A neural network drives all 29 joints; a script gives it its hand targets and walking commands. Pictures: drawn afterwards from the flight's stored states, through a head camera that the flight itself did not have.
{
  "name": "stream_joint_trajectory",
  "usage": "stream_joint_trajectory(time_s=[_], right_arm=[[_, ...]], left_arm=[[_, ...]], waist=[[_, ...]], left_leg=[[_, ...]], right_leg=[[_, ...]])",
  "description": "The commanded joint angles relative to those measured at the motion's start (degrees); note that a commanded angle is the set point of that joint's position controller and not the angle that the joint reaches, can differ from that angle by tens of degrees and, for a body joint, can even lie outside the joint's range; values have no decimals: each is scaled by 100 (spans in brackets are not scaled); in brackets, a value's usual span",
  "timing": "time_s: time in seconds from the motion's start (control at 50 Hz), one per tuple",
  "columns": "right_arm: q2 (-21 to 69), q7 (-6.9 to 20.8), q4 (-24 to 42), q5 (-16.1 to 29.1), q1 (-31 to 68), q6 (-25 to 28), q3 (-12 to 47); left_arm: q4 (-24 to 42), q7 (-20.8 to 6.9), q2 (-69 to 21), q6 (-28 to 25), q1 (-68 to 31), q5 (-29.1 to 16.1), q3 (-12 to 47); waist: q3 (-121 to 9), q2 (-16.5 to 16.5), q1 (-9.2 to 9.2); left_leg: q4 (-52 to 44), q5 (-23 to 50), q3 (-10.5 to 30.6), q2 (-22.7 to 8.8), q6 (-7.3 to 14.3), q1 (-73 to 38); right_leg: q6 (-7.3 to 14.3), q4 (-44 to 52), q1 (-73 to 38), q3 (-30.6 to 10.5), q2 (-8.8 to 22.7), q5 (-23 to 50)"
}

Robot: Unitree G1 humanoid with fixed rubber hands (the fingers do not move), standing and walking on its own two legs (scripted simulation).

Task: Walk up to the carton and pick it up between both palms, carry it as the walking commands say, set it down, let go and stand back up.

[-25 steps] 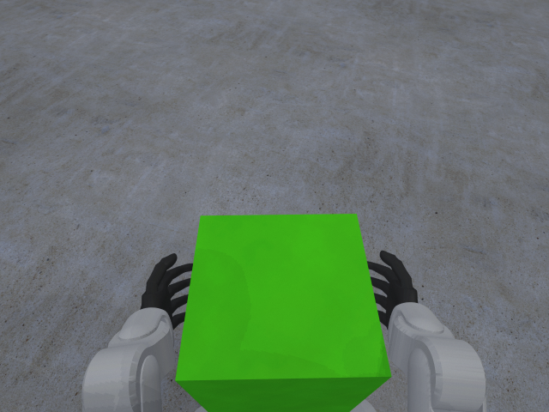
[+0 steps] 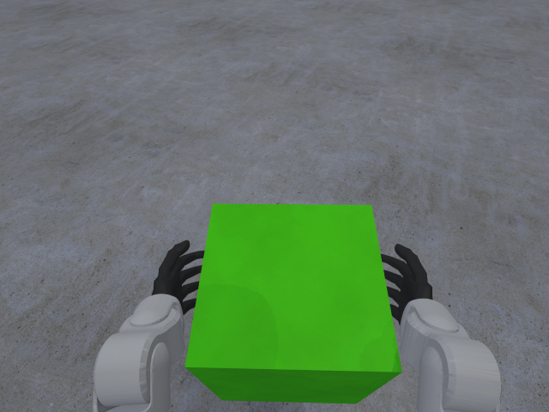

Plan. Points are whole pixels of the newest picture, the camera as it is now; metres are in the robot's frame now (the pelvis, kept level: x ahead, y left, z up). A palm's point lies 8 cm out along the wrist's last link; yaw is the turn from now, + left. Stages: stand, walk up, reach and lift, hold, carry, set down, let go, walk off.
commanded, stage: carry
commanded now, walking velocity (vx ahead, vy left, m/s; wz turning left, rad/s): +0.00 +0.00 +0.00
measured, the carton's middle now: (290, 311) +0.26 -0.02 +0.03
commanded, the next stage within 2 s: hold in 1.56 s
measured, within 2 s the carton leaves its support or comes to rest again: neither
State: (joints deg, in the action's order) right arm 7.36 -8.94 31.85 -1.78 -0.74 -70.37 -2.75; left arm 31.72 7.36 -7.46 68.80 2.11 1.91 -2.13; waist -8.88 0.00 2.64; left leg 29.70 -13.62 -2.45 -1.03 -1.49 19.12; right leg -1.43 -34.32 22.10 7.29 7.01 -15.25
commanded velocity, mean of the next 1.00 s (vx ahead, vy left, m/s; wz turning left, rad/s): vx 0.00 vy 0.00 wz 0.00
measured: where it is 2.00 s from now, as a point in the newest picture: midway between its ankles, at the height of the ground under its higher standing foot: outside the picture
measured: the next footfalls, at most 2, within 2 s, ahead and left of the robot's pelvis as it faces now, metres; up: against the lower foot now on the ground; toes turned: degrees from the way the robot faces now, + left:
left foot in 1.58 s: -0.06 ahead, +0.07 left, +0.00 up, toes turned +2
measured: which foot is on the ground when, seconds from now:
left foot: down 0.00-1.00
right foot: down 0.00-1.00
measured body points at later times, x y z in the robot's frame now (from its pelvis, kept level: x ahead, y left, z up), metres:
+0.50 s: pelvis -0.07 +0.01 +0.00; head -0.11 -0.01 +0.45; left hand +0.16 +0.16 +0.09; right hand +0.17 -0.15 +0.08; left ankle +0.01 +0.13 -0.73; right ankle +0.02 -0.13 -0.73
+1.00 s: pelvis -0.10 -0.04 +0.00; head -0.11 -0.05 +0.45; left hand +0.15 +0.13 +0.04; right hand +0.17 -0.17 +0.04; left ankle -0.05 +0.10 -0.73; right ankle +0.02 -0.13 -0.73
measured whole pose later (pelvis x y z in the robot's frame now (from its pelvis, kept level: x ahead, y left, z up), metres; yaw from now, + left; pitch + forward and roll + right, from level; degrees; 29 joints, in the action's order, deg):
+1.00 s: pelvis -0.10 -0.04 +0.00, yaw +1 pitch +1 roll +2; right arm 7.2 -6.8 10.8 -4.1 2.8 -56.5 -3.6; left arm 14.1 6.7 -7.3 56.3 0.7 2.8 -5.4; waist -4.5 0.9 -1.3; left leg 32.7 -12.7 -2.8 -0.2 -0.3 21.9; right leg 2.3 -31.4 27.2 5.9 3.5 -5.4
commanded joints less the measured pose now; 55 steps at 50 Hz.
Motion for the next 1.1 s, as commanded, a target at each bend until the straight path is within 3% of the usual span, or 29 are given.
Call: stream_joint_trajectory(time_s=[0.0,0.04,0.1,0.2,0.28,0.36,0.44,0.48,0.56,0.62,0.68,0.7,0.72,0.74,0.76,0.78,0.8,0.82,0.86,0.88,0.92,0.94,0.96,0.98,1.0,1.02,1.04,1.06,1.08], right_arm=[[3781,667,298,1493,1627,-72,3512],[3997,684,471,1498,2158,3,3592],[4483,720,609,1394,2321,250,3503],[4335,636,496,1189,1878,306,3285],[4167,657,502,1258,1705,245,3325],[3884,660,389,1287,1962,128,3372],[3985,695,553,1412,2380,100,3573],[4143,701,450,1403,2360,76,3570],[3781,599,46,1119,2170,269,3203],[4162,555,476,1293,2092,350,3445],[4383,583,520,1424,2110,363,3570],[3163,637,-1490,564,2036,611,2379],[3923,644,305,1293,2393,663,3393],[3109,681,-1249,670,2020,784,2568],[3052,720,-910,741,2332,1090,2600],[2901,775,-1801,467,2384,1256,2200],[4070,769,210,1351,2950,1335,3263],[4742,805,780,1686,2759,1155,3772],[3431,838,-1794,577,2585,1468,2250],[3399,781,-1298,701,2600,1538,2434],[2731,728,-1980,254,2290,1879,1870],[3394,692,-809,747,2506,1890,2530],[4209,626,455,1252,2621,1676,3367],[4190,609,119,1127,2429,1549,3260],[3133,635,-1892,279,2114,1706,2103],[3493,556,-756,693,2413,1718,2705],[3337,511,-908,653,2227,1695,2651],[4077,495,499,1222,2203,1592,3447],[3007,513,-1511,378,1968,1686,2265]], left_arm=[[205,-390,-3572,138,-1340,-1096,3086],[515,-475,-3748,107,-1933,-1287,3275],[910,-644,-4358,-37,-2885,-1789,3843],[884,-671,-4340,-30,-2810,-1934,3997],[645,-609,-4211,-19,-2230,-1752,3773],[262,-567,-3862,96,-2020,-1442,3400],[175,-564,-3890,45,-2061,-1359,3191],[232,-565,-3972,50,-2243,-1412,3201],[100,-533,-3479,-145,-2400,-1315,2916],[640,-532,-3864,-204,-2310,-1605,3286],[695,-543,-4037,-208,-2227,-1609,3386],[-1316,-575,-2840,-442,-1939,-589,2047],[40,-532,-3725,-510,-1908,-1181,2900],[-1515,-560,-3036,-624,-1555,-581,2100],[-1125,-600,-2957,-908,-1847,-677,2215],[-1784,-647,-2804,-1052,-2155,-452,1952],[226,-598,-3885,-1136,-2872,-1389,3193],[1165,-579,-4508,-977,-2894,-1687,3780],[-1569,-626,-3330,-1281,-2666,-648,2190],[-1140,-581,-3281,-1322,-2583,-748,2364],[-1741,-614,-2595,-1691,-2348,-521,1845],[-356,-599,-3165,-1692,-2728,-1073,2544],[744,-586,-3988,-1461,-2713,-1595,3381],[495,-593,-3951,-1347,-2719,-1565,3342],[-1516,-641,-2857,-1530,-2491,-719,2065],[-733,-606,-3310,-1485,-2367,-1074,2515],[-911,-578,-3128,-1439,-2139,-952,2406],[654,-596,-3794,-1362,-2200,-1594,3287],[-1356,-623,-2766,-1428,-1798,-709,2059]], waist=[[-901,-779,-363],[-711,-358,-310],[-381,-432,-293],[-509,-692,-310],[-795,-627,-327],[-519,-571,-374],[-278,26,-413],[-128,76,-401],[-589,1062,-248],[-668,1121,-211],[-909,452,-210],[-944,360,-242],[-919,296,-241],[-703,16,-259],[-470,-266,-264],[-312,-608,-314],[-298,-854,-356],[-259,-781,-365],[-690,-444,-392],[-762,-497,-385],[-869,-69,-367],[-571,-193,-369],[-498,196,-369],[-571,568,-349],[-852,1075,-312],[-1018,1163,-282],[-1152,990,-272],[-1242,930,-258],[-1224,812,-250]], left_leg=[[-644,2642,1020,-1127,31,-1559],[-826,1125,812,-964,321,-260],[-1248,-1156,674,-558,260,481],[-1706,-2087,1144,-883,388,411],[-1490,-1358,950,-831,363,-191],[-1649,-2209,1098,-850,367,776],[-1525,-2348,867,-626,255,1277],[-982,-1829,548,-288,203,1027],[966,-842,-116,287,110,-204],[1226,-742,-206,227,88,-195],[-187,-215,101,-11,195,-229],[-382,-264,218,-102,232,-333],[-704,-275,535,-427,267,-575],[-921,-767,858,-638,291,-238],[-1300,-1473,1072,-751,382,341],[-1561,-2177,1196,-805,396,1032],[-1663,-2443,1068,-808,331,1310],[-1622,-2200,1034,-828,377,1295],[-1151,-1540,615,-686,332,815],[-1088,-1463,667,-702,373,674],[-791,-1342,494,-460,344,449],[-729,-1589,445,-319,332,634],[-523,-1764,399,-227,335,726],[-69,-1491,177,-2,268,460],[485,-1114,-106,169,195,21],[872,-896,-283,173,226,-409],[842,-789,-267,107,253,-504],[836,-671,-256,104,299,-563],[510,-610,-251,118,343,-492]], right_leg=[[-46,184,446,-426,95,80],[-101,557,-568,-290,87,289],[-57,569,-668,-368,66,161],[-52,127,-455,-243,-154,-169],[24,385,-273,-416,-107,73],[70,237,-755,-329,-198,-152],[137,240,-736,-282,-240,-582],[221,894,-252,-629,-59,-914],[328,2371,736,-1624,763,-2424],[409,2117,566,-1184,740,-2090],[339,1300,-258,-877,354,-842],[279,1245,-334,-900,296,-777],[192,883,-337,-835,262,-243],[135,904,-186,-774,76,-305],[146,668,-331,-481,-97,-334],[192,307,-672,-437,-146,-469],[193,-50,-811,-334,-201,-390],[256,-31,-742,-367,-209,-178],[296,239,-750,-337,-203,192],[281,309,-747,-393,-173,110],[308,961,-651,-688,-21,-182],[262,1278,-489,-920,117,-669],[248,1562,-366,-1108,162,-1273],[232,1830,-47,-1217,254,-1706],[240,2191,108,-1447,448,-1960],[180,2355,219,-1309,498,-1667],[251,2240,72,-1324,566,-1404],[159,2062,-172,-1046,436,-1065],[113,1990,-229,-949,370,-1006]])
